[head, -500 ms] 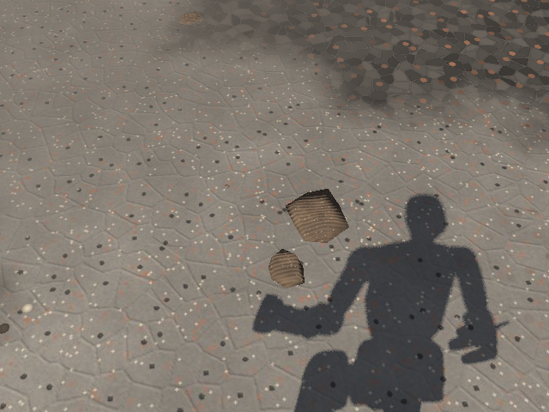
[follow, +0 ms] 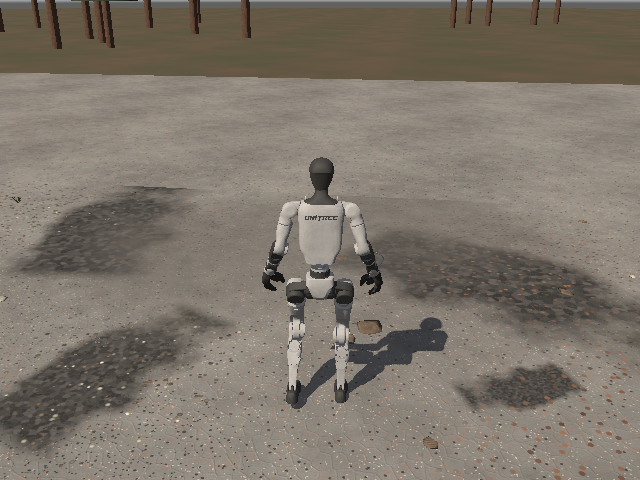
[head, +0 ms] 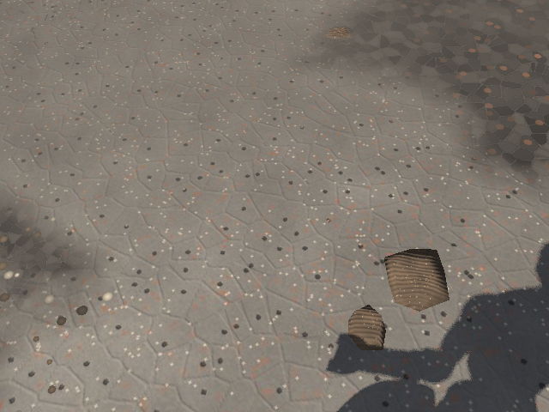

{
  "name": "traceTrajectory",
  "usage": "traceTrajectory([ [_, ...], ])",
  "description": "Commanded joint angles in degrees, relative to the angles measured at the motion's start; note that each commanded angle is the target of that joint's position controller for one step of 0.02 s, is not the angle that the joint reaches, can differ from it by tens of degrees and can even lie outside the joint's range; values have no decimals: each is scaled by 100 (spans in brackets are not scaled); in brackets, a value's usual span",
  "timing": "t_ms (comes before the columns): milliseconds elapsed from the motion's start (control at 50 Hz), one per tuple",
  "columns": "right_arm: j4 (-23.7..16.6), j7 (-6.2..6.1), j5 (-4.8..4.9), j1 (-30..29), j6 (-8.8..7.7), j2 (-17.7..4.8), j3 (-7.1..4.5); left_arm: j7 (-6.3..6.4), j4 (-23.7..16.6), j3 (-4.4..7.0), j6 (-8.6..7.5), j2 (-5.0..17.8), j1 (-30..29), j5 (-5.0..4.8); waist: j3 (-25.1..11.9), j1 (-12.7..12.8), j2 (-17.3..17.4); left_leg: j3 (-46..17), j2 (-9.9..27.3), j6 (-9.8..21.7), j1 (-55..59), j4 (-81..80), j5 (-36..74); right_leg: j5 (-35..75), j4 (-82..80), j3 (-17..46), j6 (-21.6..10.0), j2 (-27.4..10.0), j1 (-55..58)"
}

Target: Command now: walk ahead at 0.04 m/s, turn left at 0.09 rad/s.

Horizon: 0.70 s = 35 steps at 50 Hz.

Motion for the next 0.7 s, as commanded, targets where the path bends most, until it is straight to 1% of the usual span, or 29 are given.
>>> traceTrajectory([
  [20, -160, 55, -58, 395, -93, -112, 11, -95, -240, 161, -53, 744, -200, -91, -1074, -119, -1003, 127, 20, 90, 1050, -1388, 449, 298, -781, 1248, -1118, -1166, 552],
  [40, -85, 81, -60, 489, -104, -133, -7, -128, -205, 154, -38, 776, -232, -138, -980, -224, -969, 235, -63, 155, 1412, -2062, 941, -64, -705, 1254, -1030, -1084, 376],
  [60, -19, 104, -69, 580, -118, -182, -28, -147, -158, 146, -28, 796, -187, -184, -875, -314, -928, 332, -153, 271, 1832, -2723, 1405, -391, -642, 1272, -877, -994, 120],
  [80, -81, 95, -119, 509, -135, -377, -56, -171, -58, 116, -53, 740, 64, -196, -832, -286, -777, 70, 50, 453, 2274, -2980, 1691, -736, -603, 1310, -543, -874, -233],
  [100, -177, 43, -190, 569, -141, -771, -122, -216, -88, 74, -92, 634, 109, -105, -884, -220, -164, -670, 845, 740, 2580, -3048, 2132, -1193, -87, 1095, -169, -584, -584],
  [120, -91, 23, -196, 300, -111, -1037, -207, -209, -188, 55, -116, 453, 227, -120, -779, 94, 1058, -987, 1319, 1212, 1629, -3234, 1310, -1583, 308, 335, 144, -28, -374],
  [140, -207, 34, -185, -46, -148, -701, -146, -175, -159, 120, -94, 737, 0, -91, -529, -47, 1041, -970, 1276, 1312, 1109, -3474, 753, -1393, 733, 236, 300, 14, -81],
  [160, -227, 16, -176, -164, -187, -681, -160, -153, -172, 199, -67, 858, -77, -118, -364, -92, 1081, -884, 1211, 1237, 1130, -3454, 700, -1260, 1107, 138, 304, 112, -276],
  [180, -241, -13, -153, -189, -224, -732, -190, -117, -110, 228, -19, 836, 13, -137, -341, -113, 1104, -832, 1253, 1232, 1201, -3389, 1086, -1345, 1418, 108, 293, 117, -418],
  [200, -246, -37, -99, -214, -269, -731, -203, -107, -123, 262, 29, 865, 105, -128, -320, -145, 1175, -876, 1453, 1334, 1292, -3300, 1787, -1567, 1767, 143, 293, 67, -583],
  [220, -239, -67, -90, -138, -305, -683, -193, -122, -153, 277, 68, 821, 130, -148, -366, -189, 1142, -922, 1671, 1488, 1443, -3172, 2755, -2033, 2251, 205, 293, -14, -757],
  [240, -212, -84, -67, -83, -317, -658, -196, -144, -196, 275, 100, 745, 148, -190, -411, -214, 996, -936, 1812, 1610, 1650, -3068, 3479, -2372, 2533, 238, 296, -80, -960],
  [280, -204, -94, -7, -179, -295, -686, -231, -185, -251, 250, 152, 617, 176, -231, -549, -219, 772, -738, 1830, 1626, 1923, -2887, 4099, -2331, 2444, 172, 321, -179, -984],
  [320, -199, -98, 36, -325, -226, -755, -271, -240, -286, 254, 194, 609, 222, -250, -685, -212, 784, -474, 1740, 1524, 1982, -2694, 4240, -1918, 1961, -33, 331, -119, -650],
  [340, -188, -100, 71, -390, -190, -776, -285, -273, -284, 270, 211, 621, 314, -257, -729, -148, 782, -313, 1673, 1427, 1931, -2549, 4133, -1558, 1542, -162, 296, -42, -383],
  [360, -169, -102, 122, -446, -169, -772, -290, -291, -254, 295, 223, 638, 455, -250, -764, -48, 737, -116, 1577, 1272, 1795, -2329, 3868, -1004, 946, -307, 216, 86, -2],
  [380, -78, -92, 147, -262, -185, -689, -280, -263, -255, 347, 230, 735, 538, -205, -775, -18, 518, 141, 1387, 1001, 1537, -1930, 3279, -334, 352, -159, 78, 170, 451],
  [400, -43, -69, 34, 22, -220, -474, -245, -186, -331, 485, 215, 1210, 636, -169, -870, -121, -596, 702, 884, 479, 724, -732, 1808, 1485, -138, 1032, -264, -471, 1237],
  [420, -448, -100, -181, -430, -248, -151, -107, -181, -452, 619, 163, 1911, 795, -55, -814, 3, -2093, 746, -149, -47, -972, 654, -1217, 3053, -502, 3411, -1537, -1979, 1717],
  [440, -446, -118, -118, -752, -283, -367, -159, -217, -452, 511, 45, 1597, 1091, 77, -1247, 350, -1303, -146, -133, -25, -1121, 1628, -1644, 2947, -552, 3615, -2016, -2195, 1925],
  [460, -399, -106, -15, -709, -277, -473, -197, -203, -468, 455, -43, 1455, 836, 60, -1072, 188, -914, -260, -16, 35, -1271, 1907, -1244, 2778, -428, 3055, -1814, -1977, 1853],
  [480, -274, -127, -23, -628, -274, -511, -226, -151, -498, 455, -62, 1382, 551, -56, -960, 64, -550, -260, 78, 55, -1327, 1788, -759, 2373, -367, 2633, -1477, -1639, 1779],
  [500, -236, -166, -58, -631, -272, -572, -255, -88, -535, 421, -30, 1300, 317, -162, -873, -3, -457, -298, 144, 34, -1376, 1551, -338, 2211, -352, 2447, -1257, -1473, 1718],
  [520, -202, -168, -55, -583, -274, -559, -268, -31, -560, 382, 13, 1241, 230, -195, -917, -78, -539, -280, 119, -10, -1077, 1444, -56, 2272, -379, 2249, -1150, -1277, 1510],
  [560, -132, -121, -12, -422, -291, -402, -231, 35, -599, 375, 89, 1226, 229, -166, -1021, -135, -646, -177, -40, -99, -822, 1178, 302, 2184, -428, 2074, -1111, -1075, 1447],
  [620, -135, -102, 1, -563, -315, -306, -188, 105, -629, 408, 153, 1277, 292, -178, -969, -42, -691, -195, -125, -185, -753, 279, 523, 1500, -480, 2192, -1099, -984, 1505],
  [660, -143, -78, 2, -642, -334, -297, -178, 132, -664, 434, 196, 1323, 251, -175, -902, -7, -812, -240, -157, -205, -546, -222, 601, 860, -527, 2355, -1084, -930, 1334],
  [680, -136, -49, 12, -619, -355, -323, -180, 135, -674, 442, 210, 1321, 270, -182, -949, 11, -843, -235, -168, -188, -391, -466, 646, -13, -647, 2468, -1094, -877, 1214],
  [700, -150, -15, 30, -659, -385, -353, -185, 127, -689, 443, 215, 1316, 275, -187, -871, 49, -918, -214, -183, -151, -271, -704, 660, -1021, -802, 2629, -1111, -823, 1034],
])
